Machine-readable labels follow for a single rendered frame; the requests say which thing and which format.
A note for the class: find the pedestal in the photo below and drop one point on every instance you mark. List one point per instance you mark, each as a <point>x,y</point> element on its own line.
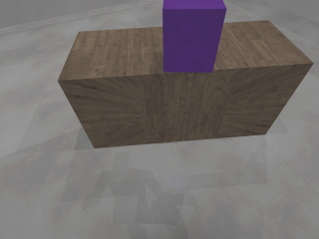
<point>115,83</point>

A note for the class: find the carton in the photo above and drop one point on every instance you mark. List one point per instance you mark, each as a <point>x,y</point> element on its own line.
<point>191,31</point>

